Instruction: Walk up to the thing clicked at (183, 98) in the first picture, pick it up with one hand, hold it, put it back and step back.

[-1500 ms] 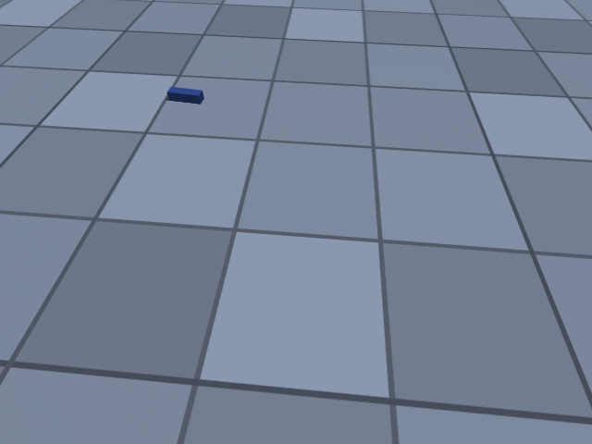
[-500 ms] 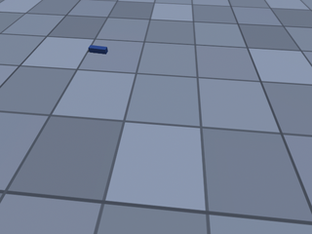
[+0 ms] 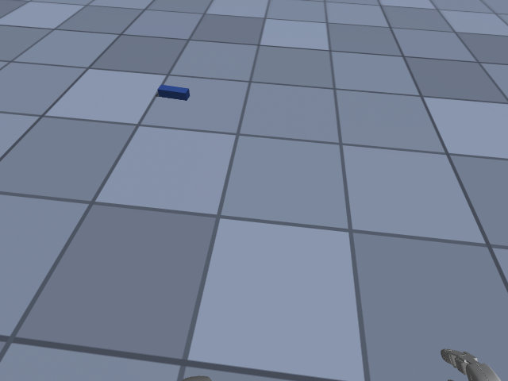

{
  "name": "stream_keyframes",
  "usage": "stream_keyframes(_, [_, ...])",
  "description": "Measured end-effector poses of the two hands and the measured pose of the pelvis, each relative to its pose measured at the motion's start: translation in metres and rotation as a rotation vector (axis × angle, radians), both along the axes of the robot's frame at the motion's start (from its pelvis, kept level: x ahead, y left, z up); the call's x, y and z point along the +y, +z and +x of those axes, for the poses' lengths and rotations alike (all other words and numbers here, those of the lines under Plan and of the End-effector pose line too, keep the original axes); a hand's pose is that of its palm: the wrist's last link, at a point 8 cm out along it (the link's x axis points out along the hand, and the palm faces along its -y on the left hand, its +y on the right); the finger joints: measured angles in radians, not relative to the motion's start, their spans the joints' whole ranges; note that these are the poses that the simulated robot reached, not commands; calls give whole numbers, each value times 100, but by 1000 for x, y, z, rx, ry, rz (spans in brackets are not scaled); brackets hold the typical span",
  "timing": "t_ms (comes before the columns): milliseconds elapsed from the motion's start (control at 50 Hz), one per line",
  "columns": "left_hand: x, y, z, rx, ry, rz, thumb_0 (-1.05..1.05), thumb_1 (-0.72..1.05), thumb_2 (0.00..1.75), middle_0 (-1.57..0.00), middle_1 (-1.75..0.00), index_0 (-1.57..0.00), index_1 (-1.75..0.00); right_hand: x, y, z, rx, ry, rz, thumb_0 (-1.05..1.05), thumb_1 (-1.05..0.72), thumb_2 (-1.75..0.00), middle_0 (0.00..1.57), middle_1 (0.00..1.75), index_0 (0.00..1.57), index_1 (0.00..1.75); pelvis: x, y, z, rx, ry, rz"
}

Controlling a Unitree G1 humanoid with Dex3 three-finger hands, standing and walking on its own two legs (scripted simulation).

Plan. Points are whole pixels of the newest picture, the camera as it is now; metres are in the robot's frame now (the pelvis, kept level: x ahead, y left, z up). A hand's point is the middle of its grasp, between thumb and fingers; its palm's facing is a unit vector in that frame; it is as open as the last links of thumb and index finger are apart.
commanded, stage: walk up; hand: left
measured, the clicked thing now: (173, 92) +1.98 +0.62 -0.73
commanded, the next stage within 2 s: none
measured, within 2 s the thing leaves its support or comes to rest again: neither
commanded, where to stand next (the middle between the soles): +1.56 +0.40 m, yaw -11 degrees
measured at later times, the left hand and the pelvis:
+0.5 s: hand (132, 228) +0.43 +0.30 -0.11, palm faces -0.13 -0.90 -0.42, open 7.4 cm; pelvis +0.27 +0.04 -0.01, yaw -5 degrees
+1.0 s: hand (110, 168) +0.65 +0.43 -0.15, palm faces -0.16 -0.91 -0.38, open 7.4 cm; pelvis +0.55 +0.15 +0.01, yaw -7 degrees
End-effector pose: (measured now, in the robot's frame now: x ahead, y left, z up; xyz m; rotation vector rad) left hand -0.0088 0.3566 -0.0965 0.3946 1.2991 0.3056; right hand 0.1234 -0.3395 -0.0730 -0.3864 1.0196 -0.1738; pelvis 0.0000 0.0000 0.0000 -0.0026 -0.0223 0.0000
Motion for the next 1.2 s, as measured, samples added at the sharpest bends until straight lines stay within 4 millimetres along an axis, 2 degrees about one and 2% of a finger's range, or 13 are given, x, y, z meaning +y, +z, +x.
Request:
stream_keyframes(60, [14, -6, 44, 10, -46, -7, 1, 90, 90, -20, -30, -20, -30, 22, 0, 4, -36, -47, 6, 0, -91, -89, 20, 30, 21, 30, 18, 0, 22, -7, -25, -2])
stream_keyframes(140, [13, 7, 122, -90, -116, -61, 1, 91, 90, -20, -30, -20, -30, 44, 4, -8, 30, -124, 33, 0, -91, -89, 20, 30, 21, 30, 32, 16, 57, -15, -41, -10])
stream_keyframes(240, [11, 20, 215, -185, -186, -93, 1, 90, 90, -20, -30, -20, -30, 58, -3, -11, 122, -191, 50, 0, -90, -89, 20, 30, 21, 30, 44, 21, 106, -21, -52, 12])
stream_keyframes(300, [7, 26, 266, -203, -225, -93, 1, 90, 90, -20, -30, -20, -30, 61, -13, 0, 167, -216, 62, 0, -90, -89, 20, 30, 21, 30, 48, 19, 140, -20, -64, 19])
stream_keyframes(380, [1, 28, 336, -205, -262, -76, 1, 90, 90, -20, -30, -20, -30, 63, -32, 34, 204, -241, 86, 0, -90, -89, 20, 30, 21, 30, 48, 10, 193, -2, -77, 23])
stream_keyframes(500, [-17, 20, 437, -272, -276, -52, 1, 90, 90, -20, -30, -20, -30, 63, -59, 119, 250, -228, 106, 1, -91, -89, 20, 30, 21, 30, 38, -6, 274, 16, -85, -38])
stream_keyframes(600, [-12, 27, 463, -283, -210, -61, 0, 90, 90, -20, -30, -21, -30, 69, -39, 230, 158, -138, 98, 1, -91, -89, 20, 30, 21, 30, 45, 9, 329, 9, -91, -20])
stream_keyframes(740, [38, 15, 480, -137, -171, -47, 1, 90, 90, -21, -30, -21, -30, 83, -2, 386, -56, -65, 50, 0, -91, -89, 20, 30, 20, 30, 77, 10, 408, -7, -100, -49])
stream_keyframes(820, [82, -8, 519, -104, -159, -45, 1, 90, 90, -21, -30, -21, -30, 104, 5, 451, -84, -37, 4, 0, -91, -89, 20, 30, 20, 30, 106, -5, 462, -3, -98, -61])
stream_keyframes(860, [104, -23, 547, -86, -165, -36, 1, 90, 90, -21, -30, -21, -30, 115, 3, 472, -97, -55, -23, 0, -91, -89, 20, 30, 20, 30, 122, -16, 488, -7, -103, -27])
stream_keyframes(920, [118, -29, 595, -75, -180, -39, 1, 90, 90, -20, -30, -20, -30, 134, 1, 478, -82, -115, -29, 0, -91, -89, 20, 30, 21, 30, 139, -15, 516, -17, -111, -33])
stream_keyframes(1080, [122, 3, 716, -125, -254, -97, 1, 90, 90, -20, -30, -20, -30, 181, 7, 466, 113, -248, 23, 0, -90, -89, 20, 30, 21, 30, 163, 19, 597, -9, -130, -11])
stream_keyframes(1200, [125, 17, 798, -111, -285, -75, 1, 90, 90, -20, -30, -20, -30, 198, -7, 485, 204, -310, 62, 0, -90, -89, 20, 30, 21, 30, 172, 21, 666, -1, -146, 7])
